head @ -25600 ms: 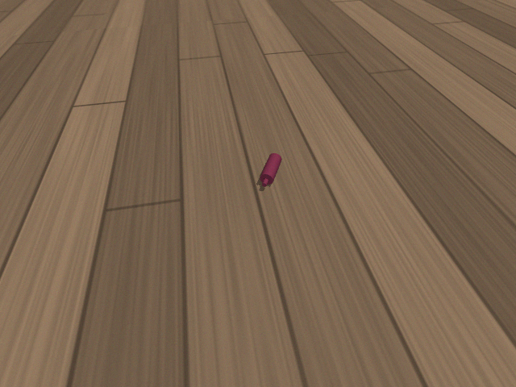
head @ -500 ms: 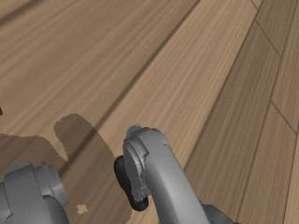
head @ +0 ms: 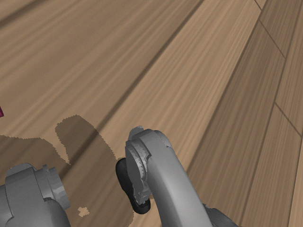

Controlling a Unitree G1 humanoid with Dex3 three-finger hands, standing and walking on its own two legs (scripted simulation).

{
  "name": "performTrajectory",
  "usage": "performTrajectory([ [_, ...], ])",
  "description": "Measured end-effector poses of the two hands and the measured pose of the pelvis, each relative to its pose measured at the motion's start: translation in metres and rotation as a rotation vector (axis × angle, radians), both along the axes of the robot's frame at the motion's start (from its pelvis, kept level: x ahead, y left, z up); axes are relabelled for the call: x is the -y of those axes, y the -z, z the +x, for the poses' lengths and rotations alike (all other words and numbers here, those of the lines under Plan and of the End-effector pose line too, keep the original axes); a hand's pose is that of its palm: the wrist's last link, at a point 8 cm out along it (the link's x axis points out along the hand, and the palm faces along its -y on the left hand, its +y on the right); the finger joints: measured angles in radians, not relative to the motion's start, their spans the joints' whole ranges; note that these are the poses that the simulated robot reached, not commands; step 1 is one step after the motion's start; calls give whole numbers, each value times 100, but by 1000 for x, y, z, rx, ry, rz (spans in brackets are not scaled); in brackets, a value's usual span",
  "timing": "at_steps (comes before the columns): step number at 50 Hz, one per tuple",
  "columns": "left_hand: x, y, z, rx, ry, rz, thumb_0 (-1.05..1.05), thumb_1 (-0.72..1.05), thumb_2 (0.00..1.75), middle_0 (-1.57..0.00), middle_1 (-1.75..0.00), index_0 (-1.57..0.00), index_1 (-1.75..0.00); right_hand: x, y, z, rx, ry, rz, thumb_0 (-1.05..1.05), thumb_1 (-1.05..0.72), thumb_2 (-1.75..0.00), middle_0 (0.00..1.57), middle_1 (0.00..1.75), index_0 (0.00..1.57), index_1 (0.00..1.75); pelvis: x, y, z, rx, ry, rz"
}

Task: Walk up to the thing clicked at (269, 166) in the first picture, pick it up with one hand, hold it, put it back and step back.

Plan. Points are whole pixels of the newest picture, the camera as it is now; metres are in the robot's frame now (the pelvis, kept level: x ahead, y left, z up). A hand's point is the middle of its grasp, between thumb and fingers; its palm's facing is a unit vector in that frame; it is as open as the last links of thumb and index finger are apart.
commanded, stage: settle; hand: left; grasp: from above
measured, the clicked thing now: out of the picture +0.44 +0.35 -0.27
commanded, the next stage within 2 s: lift in 0.68 s
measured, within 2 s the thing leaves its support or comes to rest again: leaves its support in 0.12 s
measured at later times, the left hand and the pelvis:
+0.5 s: hand out of the picture +0.43 +0.34 -0.17, palm faces -0.43 -0.13 -0.89, open 10.6 cm; pelvis +0.00 -0.01 +0.01, yaw +4 degrees
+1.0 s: hand out of the picture +0.42 +0.34 -0.10, palm faces -0.43 -0.15 -0.89, open 10.6 cm; pelvis +0.00 -0.01 +0.04, yaw +8 degrees
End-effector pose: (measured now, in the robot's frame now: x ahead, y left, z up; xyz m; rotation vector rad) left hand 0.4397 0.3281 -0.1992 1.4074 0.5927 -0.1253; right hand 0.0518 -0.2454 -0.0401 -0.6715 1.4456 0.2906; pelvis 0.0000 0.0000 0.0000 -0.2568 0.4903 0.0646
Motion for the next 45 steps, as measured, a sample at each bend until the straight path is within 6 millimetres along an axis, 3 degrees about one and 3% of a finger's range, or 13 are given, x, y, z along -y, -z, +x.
performTrajectory([
  [7, -6, -10, -2, 16, -4, 0, 1, -9, 59, -59, -69, -62, -64, 4, 2, 2, -3, 26, -3, 0, -92, -91, 20, 30, 20, 30, 0, -1, 3, -22, -5, 5],
  [20, -15, -75, -3, 39, 3, 65, 1, -9, 54, -63, -64, -66, -59, 15, 20, 34, 88, 100, 54, 0, -91, -90, 20, 30, 20, 30, 3, -8, 7, -83, -27, 40],
  [27, -11, -96, -9, -20, 1, 51, 1, -9, 54, -64, -63, -67, -58, 18, 28, 48, 129, 121, 81, 0, -91, -90, 20, 30, 20, 30, 8, -14, 3, -87, -43, 70],
  [45, -14, -137, -5, 18, 27, 48, 1, -10, 57, -62, -66, -65, -62, 27, 23, 33, 92, 217, 6, 0, -92, -90, 20, 30, 20, 30, 11, -28, 1, -105, -65, 92],
])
